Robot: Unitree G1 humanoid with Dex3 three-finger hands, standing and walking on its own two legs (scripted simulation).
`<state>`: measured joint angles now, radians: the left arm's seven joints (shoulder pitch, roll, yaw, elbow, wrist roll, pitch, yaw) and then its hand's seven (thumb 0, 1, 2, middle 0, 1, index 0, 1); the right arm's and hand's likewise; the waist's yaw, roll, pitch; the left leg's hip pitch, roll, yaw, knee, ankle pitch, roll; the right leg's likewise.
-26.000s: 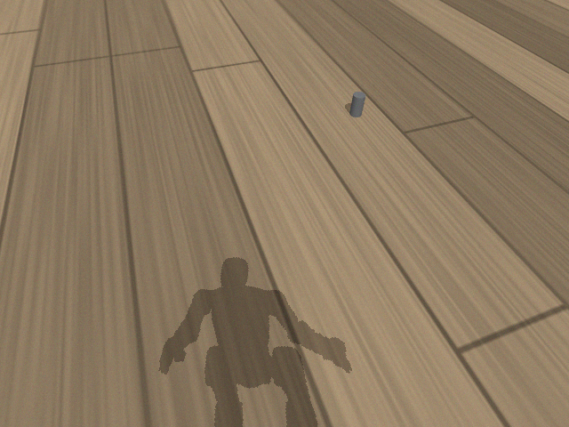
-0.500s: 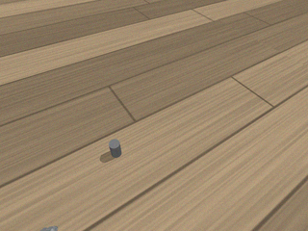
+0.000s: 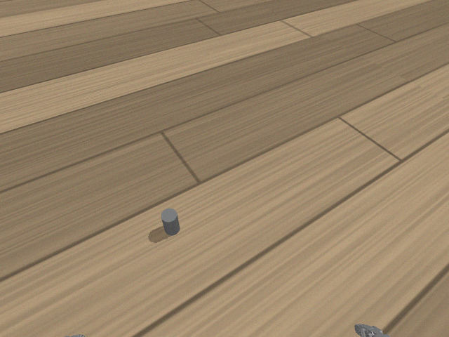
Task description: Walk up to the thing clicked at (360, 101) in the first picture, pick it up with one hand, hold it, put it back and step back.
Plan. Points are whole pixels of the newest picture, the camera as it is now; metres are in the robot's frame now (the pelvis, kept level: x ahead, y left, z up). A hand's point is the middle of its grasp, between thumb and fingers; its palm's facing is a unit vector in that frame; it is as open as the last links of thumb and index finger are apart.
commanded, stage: stand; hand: left
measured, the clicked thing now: (170, 222) +0.73 +0.26 -0.71
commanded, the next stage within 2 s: walk up in 0.92 s
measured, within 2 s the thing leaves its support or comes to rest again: neither
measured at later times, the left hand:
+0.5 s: hand out of the picture +0.05 +0.24 -0.16, palm faces -0.04 -0.94 -0.34, open 7.4 cm
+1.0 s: hand out of the picture +0.06 +0.24 -0.15, palm faces -0.03 -0.94 -0.33, open 7.4 cm
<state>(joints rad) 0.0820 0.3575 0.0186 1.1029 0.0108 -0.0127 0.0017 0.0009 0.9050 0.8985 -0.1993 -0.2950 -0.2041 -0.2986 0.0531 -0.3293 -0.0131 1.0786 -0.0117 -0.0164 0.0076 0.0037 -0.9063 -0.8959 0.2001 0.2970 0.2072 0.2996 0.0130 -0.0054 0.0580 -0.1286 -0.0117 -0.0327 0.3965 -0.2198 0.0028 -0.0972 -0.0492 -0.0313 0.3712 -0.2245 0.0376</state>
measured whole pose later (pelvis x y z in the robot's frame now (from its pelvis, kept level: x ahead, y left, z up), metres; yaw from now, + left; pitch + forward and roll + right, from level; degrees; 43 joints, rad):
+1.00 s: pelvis -0.01 -0.02 +0.00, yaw -1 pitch -2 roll +0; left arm 0.16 0.36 0.03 1.09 0.03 -0.02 -0.04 0.00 0.90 0.90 -0.20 -0.30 -0.21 -0.30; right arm 0.17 -0.36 -0.02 1.09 -0.03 -0.02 0.04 0.00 -0.91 -0.90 0.20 0.30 0.21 0.30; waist 0.00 0.00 0.02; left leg -0.17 0.01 -0.04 0.45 -0.37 0.02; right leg -0.15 -0.01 -0.02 0.43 -0.36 -0.02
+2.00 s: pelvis +0.25 -0.01 -0.02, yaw -1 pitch -3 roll -1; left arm 0.25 0.38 0.02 0.84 0.00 -0.03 -0.01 0.00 0.90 0.90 -0.20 -0.30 -0.21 -0.30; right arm 0.26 -0.41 -0.05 0.87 -0.01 -0.03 0.01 0.00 -0.91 -0.90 0.20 0.30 0.21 0.30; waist 0.01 0.02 0.14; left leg -0.39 0.04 0.00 0.67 -0.21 0.00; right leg -0.26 -0.01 -0.06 0.63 -0.31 -0.02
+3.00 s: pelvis +0.26 +0.00 +0.00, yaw -2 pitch -2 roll -1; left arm 0.09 0.37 0.00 1.12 0.00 -0.01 -0.01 0.00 0.90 0.90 -0.20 -0.30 -0.20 -0.30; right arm 0.10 -0.35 0.00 1.13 -0.01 -0.01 0.02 0.01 -0.91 -0.90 0.20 0.30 0.21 0.30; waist -0.02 -0.01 0.06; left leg -0.27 0.03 0.01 0.39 -0.09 0.00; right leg -0.07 -0.02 0.01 0.36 -0.26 0.03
